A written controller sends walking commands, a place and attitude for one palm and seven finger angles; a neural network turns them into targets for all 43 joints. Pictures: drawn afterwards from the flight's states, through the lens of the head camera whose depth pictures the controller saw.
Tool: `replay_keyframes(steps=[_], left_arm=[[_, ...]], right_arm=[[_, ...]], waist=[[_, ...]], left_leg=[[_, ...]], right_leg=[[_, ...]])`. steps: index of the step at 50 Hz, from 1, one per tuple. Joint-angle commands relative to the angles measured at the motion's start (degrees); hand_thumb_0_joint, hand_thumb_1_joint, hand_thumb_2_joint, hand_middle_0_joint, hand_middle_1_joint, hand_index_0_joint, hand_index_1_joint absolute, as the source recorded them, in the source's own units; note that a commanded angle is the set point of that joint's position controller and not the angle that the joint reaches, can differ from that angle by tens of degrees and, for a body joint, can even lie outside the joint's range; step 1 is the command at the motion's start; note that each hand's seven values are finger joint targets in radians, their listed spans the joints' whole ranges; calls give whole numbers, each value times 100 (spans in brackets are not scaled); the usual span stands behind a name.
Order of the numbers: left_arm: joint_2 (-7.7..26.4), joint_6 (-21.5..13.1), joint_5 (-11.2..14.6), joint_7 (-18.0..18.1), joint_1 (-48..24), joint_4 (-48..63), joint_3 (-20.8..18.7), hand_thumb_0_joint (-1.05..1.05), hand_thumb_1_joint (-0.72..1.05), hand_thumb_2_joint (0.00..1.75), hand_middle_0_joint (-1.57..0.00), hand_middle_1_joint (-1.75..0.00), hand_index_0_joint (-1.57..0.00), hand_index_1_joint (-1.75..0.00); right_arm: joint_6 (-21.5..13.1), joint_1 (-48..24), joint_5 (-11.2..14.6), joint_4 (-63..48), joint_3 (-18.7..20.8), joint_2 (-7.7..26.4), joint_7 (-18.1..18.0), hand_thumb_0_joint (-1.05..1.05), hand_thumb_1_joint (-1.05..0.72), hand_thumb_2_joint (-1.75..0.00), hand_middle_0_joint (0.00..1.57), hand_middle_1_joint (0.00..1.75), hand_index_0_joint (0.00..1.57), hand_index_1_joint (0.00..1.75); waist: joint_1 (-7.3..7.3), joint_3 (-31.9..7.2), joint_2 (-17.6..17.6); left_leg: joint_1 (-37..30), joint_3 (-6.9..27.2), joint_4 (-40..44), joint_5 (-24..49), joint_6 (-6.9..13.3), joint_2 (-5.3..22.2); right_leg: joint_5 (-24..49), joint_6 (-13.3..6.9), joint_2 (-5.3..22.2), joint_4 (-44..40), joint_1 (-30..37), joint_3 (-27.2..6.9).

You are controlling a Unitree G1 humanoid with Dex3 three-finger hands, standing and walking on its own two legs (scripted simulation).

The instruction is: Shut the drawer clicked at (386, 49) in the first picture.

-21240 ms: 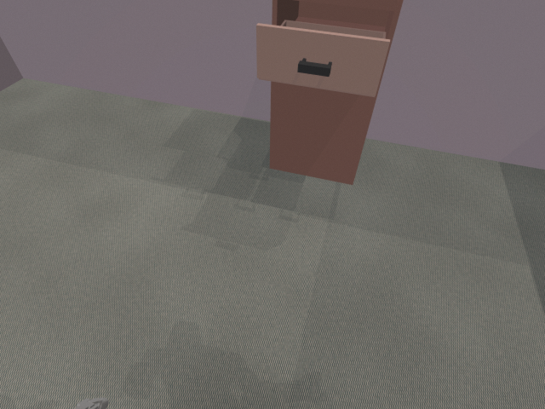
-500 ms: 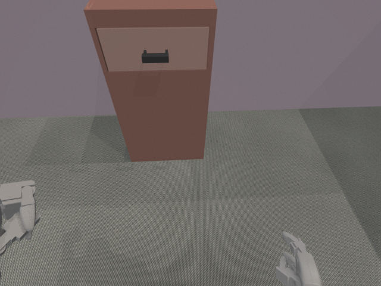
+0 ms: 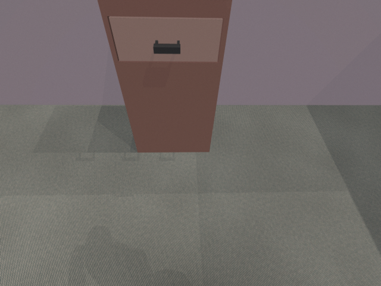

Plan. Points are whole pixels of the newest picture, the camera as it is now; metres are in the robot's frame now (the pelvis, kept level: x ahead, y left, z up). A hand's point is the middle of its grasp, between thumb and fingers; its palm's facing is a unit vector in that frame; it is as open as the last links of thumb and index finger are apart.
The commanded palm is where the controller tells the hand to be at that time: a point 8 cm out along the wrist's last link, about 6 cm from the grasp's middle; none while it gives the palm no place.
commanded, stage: let the arm hang, fingers relaxed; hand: left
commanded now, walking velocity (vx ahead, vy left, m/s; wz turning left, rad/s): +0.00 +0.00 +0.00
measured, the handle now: (167, 45) +0.94 +0.15 -0.01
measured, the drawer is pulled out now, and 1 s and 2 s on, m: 0.00 0.00 0.00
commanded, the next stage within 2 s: look to check the result in 0.60 s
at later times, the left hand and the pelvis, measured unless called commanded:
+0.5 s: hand out of the picture +0.02 +0.17 -0.18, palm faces +0.01 -0.98 -0.19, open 7.3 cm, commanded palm none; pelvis +0.01 +0.00 +0.00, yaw -1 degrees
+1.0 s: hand out of the picture +0.04 +0.18 -0.17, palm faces +0.01 -0.97 -0.24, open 7.4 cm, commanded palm none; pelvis +0.01 -0.01 +0.00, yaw -1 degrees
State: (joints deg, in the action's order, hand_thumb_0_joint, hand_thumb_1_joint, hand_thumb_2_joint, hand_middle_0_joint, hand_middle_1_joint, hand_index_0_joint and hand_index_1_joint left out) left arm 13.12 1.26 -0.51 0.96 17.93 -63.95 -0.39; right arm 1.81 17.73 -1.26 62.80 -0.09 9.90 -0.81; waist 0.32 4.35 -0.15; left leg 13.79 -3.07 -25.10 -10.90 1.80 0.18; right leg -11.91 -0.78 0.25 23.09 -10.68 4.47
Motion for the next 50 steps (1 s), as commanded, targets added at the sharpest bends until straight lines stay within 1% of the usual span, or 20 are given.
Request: replay_keyframes(steps=[1, 5, 7, 9, 13, 14, 17, 19, 22, 23, 25, 28, 32, 35, 37, 39, 41, 44, 47, 50], left_arm=[[466, -182, 11, 49, 23, 94, -57, 0, 90, 90, -36, -47, -36, -47], [327, -161, 8, 76, 131, -64, -51, 0, 90, 90, -20, -30, -20, -30], [272, -153, 1, 87, 151, -105, -58, 0, 90, 90, -20, -30, -20, -30], [224, -159, -9, 99, 176, -129, -65, 0, 90, 90, -20, -30, -20, -30], [148, -175, -16, 120, 190, -128, -78, 0, 90, 90, -20, -30, -20, -30], [106, -172, -11, 121, 163, -130, -76, 0, 90, 90, -20, -30, -20, -30], [73, -183, -12, 125, 124, -98, -84, 0, 90, 90, -20, -30, -20, -30], [68, -193, -12, 131, 123, -111, -93, 0, 90, 90, -20, -30, -20, -30], [100, -210, -6, 122, 64, -87, -105, 0, 90, 90, -20, -30, -20, -30], [151, -220, -12, 122, 68, -75, -118, 0, 90, 90, -20, -30, -20, -30], [162, -233, -6, 114, 23, -66, -129, 0, 90, 90, -20, -30, -20, -30], [231, -244, -8, 113, -15, -59, -141, 0, 90, 90, -20, -30, -20, -30], [276, -253, -1, 102, -91, -63, -151, 0, 90, 90, -20, -30, -20, -30], [340, -268, -3, 99, -154, -55, -161, 0, 90, 90, -20, -30, -20, -30], [384, -259, -4, 91, -223, -66, -162, 0, 90, 90, -20, -30, -20, -30], [441, -273, -8, 92, -247, -55, -182, 0, 90, 90, -20, -30, -20, -30], [480, -275, -4, 83, -299, -53, -182, 0, 90, 90, -20, -30, -20, -30], [580, -287, -7, 76, -392, -46, -191, 0, 90, 90, -20, -30, -20, -30], [668, -291, -7, 63, -501, -26, -201, 0, 90, 90, -20, -30, -20, -30], [769, -304, -9, 57, -582, -6, -210, 0, 90, 90, -20, -30, -20, -30]], right_arm=[[-167, 147, 46, -110, 131, 617, -83, 0, -90, -90, 20, 30, 20, 30], [-167, 248, 43, 22, 124, 502, -101, 0, -90, -90, 20, 30, 20, 30], [-173, 291, 38, 74, 128, 461, -109, 0, -90, -90, 20, 30, 20, 30], [-192, 317, 40, 105, 125, 388, -109, 0, -90, -90, 20, 30, 20, 30], [-205, 318, 45, 143, 120, 304, -115, 0, -90, -90, 20, 30, 20, 30], [-198, 313, 41, 151, 118, 258, -114, 0, -90, -90, 20, 30, 20, 30], [-197, 298, 34, 187, 118, 214, -114, 0, -90, -90, 20, 30, 20, 30], [-195, 280, 29, 194, 128, 188, -114, 0, -90, -90, 20, 30, 20, 30], [-212, 251, 26, 189, 134, 249, -122, 0, -90, -90, 20, 30, 20, 30], [-217, 251, 37, 171, 145, 290, -122, 0, -90, -90, 20, 30, 20, 30], [-237, 224, 31, 179, 143, 312, -127, 0, -90, -90, 20, 30, 20, 30], [-237, 158, 41, 151, 165, 394, -131, 0, -90, -90, 20, 30, 20, 30], [-243, 90, 34, 167, 173, 470, -136, 0, -90, -90, 20, 30, 20, 30], [-248, 39, 34, 155, 178, 545, -135, 0, -90, -90, 20, 30, 20, 30], [-245, -23, 35, 161, 182, 595, -136, 0, -90, -90, 20, 30, 20, 30], [-249, -64, 36, 149, 195, 633, -131, 0, -90, -90, 20, 30, 20, 30], [-252, -134, 30, 137, 198, 697, -130, 0, -90, -90, 20, 30, 20, 30], [-254, -231, 35, 124, 202, 787, -124, 0, -90, -90, 20, 30, 20, 30], [-261, -327, 32, 107, 210, 890, -122, 0, -90, -90, 20, 30, 20, 30], [-258, -418, 33, 96, 215, 972, -110, 0, -90, -90, 20, 30, 20, 30]], waist=[[-61, -225, -102], [-57, -44, -108], [-53, -18, -58], [-50, -59, -35], [-44, 4, 23], [-62, 91, 59], [-82, 184, 2], [-80, 129, -53], [-78, 115, -160], [-75, 71, -88], [-82, -31, -150], [-75, -34, -50], [-90, -72, -124], [-97, -109, -49], [-100, -24, -136], [-97, -116, -45], [-96, -94, -88], [-94, -128, -33], [-93, -116, -95], [-96, -180, -12]], left_leg=[[-151, 703, 725, -190, 81, 628], [-90, 726, 845, -360, 95, 638], [-86, 731, 881, -419, 97, 641], [-130, 697, 866, -229, 101, 648], [-175, 645, 800, 25, 95, 616], [-142, 625, 805, -53, 82, 598], [-152, 581, 780, 5, 60, 563], [-196, 551, 737, 91, 52, 562], [-203, 556, 742, 155, 46, 563], [-231, 556, 715, 259, 51, 578], [-303, 545, 696, 410, 49, 583], [-375, 557, 673, 469, 52, 591], [-433, 538, 693, 435, 35, 601], [-489, 532, 688, 536, 34, 621], [-462, 542, 732, 457, 28, 631], [-515, 538, 716, 529, 28, 642], [-543, 549, 742, 509, 27, 641], [-577, 538, 744, 570, 18, 667], [-572, 561, 788, 564, 10, 670], [-621, 561, 787, 592, 1, 677]], right_leg=[[-266, -211, 568, -511, -119, -579], [-366, -183, 546, -463, -212, -558], [-365, -168, 532, -420, -233, -545], [-243, -151, 542, -376, -206, -533], [-122, -136, 546, -389, -211, -548], [-190, -130, 555, -423, -258, -553], [-155, -137, 562, -457, -322, -593], [-119, -135, 575, -471, -290, -590], [-31, -148, 574, -487, -223, -617], [32, -148, 572, -485, -185, -604], [158, -154, 595, -482, -107, -606], [195, -168, 589, -515, -112, -624], [187, -177, 603, -576, -78, -653], [299, -186, 616, -583, -33, -645], [215, -183, 603, -613, -72, -661], [292, -187, 617, -628, -8, -657], [278, -194, 620, -657, -26, -685], [363, -193, 639, -683, 14, -673], [372, -198, 638, -718, 44, -712], [439, -192, 658, -754, 85, -717]])
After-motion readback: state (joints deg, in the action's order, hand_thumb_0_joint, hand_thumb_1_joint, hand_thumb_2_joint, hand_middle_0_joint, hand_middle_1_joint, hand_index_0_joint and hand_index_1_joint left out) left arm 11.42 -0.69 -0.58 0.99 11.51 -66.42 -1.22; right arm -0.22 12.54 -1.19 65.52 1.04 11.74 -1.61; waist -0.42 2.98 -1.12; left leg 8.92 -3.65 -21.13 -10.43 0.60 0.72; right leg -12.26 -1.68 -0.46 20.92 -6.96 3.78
